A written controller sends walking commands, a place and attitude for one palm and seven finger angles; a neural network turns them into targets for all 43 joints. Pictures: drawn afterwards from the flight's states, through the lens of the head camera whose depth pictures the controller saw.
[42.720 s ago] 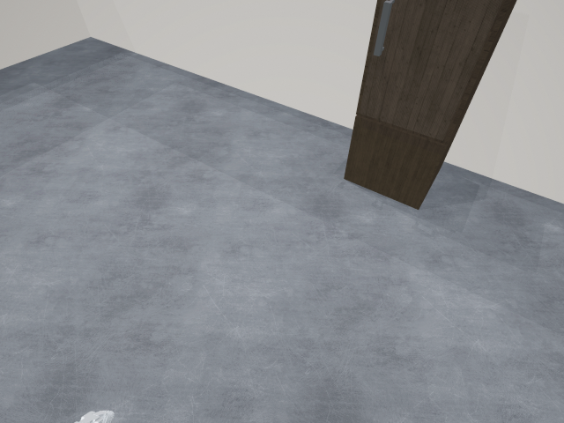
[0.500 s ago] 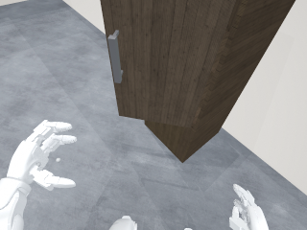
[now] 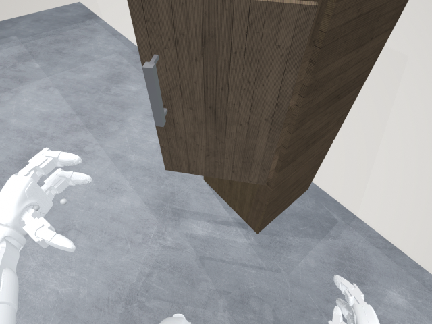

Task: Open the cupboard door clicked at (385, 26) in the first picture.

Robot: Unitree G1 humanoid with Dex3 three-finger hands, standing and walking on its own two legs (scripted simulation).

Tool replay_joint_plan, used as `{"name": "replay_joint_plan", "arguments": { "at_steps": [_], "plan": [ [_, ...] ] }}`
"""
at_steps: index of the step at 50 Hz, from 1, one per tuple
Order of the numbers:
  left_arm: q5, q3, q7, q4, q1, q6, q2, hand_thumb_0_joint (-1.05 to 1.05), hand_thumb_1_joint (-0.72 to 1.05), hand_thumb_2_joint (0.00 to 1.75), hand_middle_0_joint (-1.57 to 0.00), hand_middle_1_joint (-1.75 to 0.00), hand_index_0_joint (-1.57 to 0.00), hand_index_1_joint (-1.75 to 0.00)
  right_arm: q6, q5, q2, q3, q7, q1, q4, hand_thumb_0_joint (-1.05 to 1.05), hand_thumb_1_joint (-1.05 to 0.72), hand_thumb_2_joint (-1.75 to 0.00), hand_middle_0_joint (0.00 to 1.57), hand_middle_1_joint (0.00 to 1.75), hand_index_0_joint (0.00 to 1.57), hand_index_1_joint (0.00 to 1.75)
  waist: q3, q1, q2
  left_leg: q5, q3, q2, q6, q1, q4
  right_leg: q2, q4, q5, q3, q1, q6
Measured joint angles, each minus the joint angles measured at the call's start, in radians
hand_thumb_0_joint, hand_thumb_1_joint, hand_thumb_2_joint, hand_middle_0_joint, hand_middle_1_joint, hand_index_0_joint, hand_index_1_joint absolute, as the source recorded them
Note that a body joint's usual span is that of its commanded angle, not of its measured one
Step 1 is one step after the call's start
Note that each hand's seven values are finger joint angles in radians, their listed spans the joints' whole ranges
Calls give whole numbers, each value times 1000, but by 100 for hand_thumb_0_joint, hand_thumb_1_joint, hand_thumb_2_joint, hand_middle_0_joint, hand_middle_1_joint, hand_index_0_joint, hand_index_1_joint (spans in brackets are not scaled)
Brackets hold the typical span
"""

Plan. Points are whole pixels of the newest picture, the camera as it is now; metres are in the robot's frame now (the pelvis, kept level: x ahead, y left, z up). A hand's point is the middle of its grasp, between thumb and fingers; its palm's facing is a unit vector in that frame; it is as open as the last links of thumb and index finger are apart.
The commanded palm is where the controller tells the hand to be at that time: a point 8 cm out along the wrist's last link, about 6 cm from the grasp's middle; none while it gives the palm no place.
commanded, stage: raise the hand with hooked fingers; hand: left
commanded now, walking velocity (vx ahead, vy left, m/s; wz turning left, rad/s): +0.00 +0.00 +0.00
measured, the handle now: (158, 92) +0.63 +0.19 +0.07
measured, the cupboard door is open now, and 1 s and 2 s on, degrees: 40 40 40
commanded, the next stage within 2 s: move the hooked fingers beside the handle in 0.42 s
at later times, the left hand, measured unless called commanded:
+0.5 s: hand (69, 205) +0.29 +0.27 +0.09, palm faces -0.09 -1.00 -0.02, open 14.0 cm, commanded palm +0.26 +0.32 +0.09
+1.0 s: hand (94, 163) +0.38 +0.26 +0.08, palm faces -0.11 -0.99 +0.00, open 14.0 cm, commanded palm +0.36 +0.31 +0.08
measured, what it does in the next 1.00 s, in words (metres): stands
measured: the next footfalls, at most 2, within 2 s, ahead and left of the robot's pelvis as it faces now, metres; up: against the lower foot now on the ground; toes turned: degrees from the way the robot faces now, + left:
none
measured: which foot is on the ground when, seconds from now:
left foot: down 0.00-1.00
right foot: down 0.00-1.00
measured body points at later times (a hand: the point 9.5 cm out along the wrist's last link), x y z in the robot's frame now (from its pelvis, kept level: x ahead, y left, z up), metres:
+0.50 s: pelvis +0.00 +0.00 +0.00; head +0.03 +0.00 +0.45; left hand +0.28 +0.32 +0.09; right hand +0.15 -0.25 -0.08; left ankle +0.04 +0.12 -0.70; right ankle +0.00 -0.12 -0.70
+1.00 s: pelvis +0.00 +0.00 -0.01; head +0.06 +0.01 +0.44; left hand +0.38 +0.31 +0.09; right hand +0.10 -0.26 -0.10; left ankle +0.04 +0.12 -0.70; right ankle +0.00 -0.12 -0.70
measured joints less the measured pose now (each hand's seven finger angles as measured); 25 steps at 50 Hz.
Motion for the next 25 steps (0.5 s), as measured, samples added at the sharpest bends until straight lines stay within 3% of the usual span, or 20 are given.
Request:
{"name": "replay_joint_plan", "arguments": {
  "at_steps": [14,25],
  "plan": [
    [0,3,2,20,13,-38,-28,-1,-50,30,-31,-120,-30,-120,13,-1,-2,-11,8,7,-13,1,-91,-89,20,30,21,30,1,-9,-11,3,8,8,-6,-3,-6,8,5,1,9,-13,-6],
    [-2,-3,-5,30,3,-28,-19,-1,-50,30,-31,-120,-30,-120,14,1,9,1,3,-6,-15,1,-91,-89,20,30,21,30,-1,-2,-5,3,5,4,-3,-5,-3,4,4,2,7,-12,-2]
  ]
}}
